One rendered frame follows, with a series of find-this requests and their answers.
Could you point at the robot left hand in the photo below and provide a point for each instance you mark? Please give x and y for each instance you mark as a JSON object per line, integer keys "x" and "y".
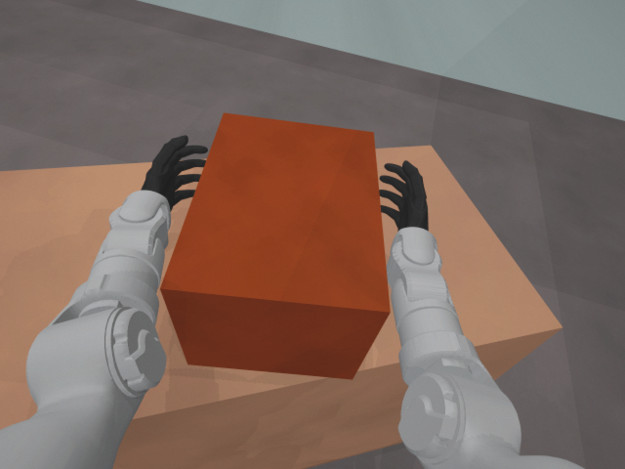
{"x": 163, "y": 177}

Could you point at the right robot upper arm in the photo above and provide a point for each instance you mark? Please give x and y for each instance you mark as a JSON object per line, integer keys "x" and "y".
{"x": 450, "y": 422}

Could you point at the robot right hand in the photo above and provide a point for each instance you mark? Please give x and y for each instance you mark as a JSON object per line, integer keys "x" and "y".
{"x": 412, "y": 205}

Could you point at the robot left forearm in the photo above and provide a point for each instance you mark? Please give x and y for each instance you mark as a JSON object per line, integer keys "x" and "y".
{"x": 128, "y": 268}

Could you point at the robot right forearm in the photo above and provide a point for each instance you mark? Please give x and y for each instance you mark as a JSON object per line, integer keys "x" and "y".
{"x": 430, "y": 334}

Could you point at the pedestal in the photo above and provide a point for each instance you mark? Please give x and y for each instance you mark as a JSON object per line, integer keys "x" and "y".
{"x": 53, "y": 223}

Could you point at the left robot upper arm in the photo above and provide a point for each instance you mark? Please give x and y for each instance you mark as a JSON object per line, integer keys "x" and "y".
{"x": 88, "y": 377}

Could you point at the carton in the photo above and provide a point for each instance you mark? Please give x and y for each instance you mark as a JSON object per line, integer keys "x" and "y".
{"x": 280, "y": 264}

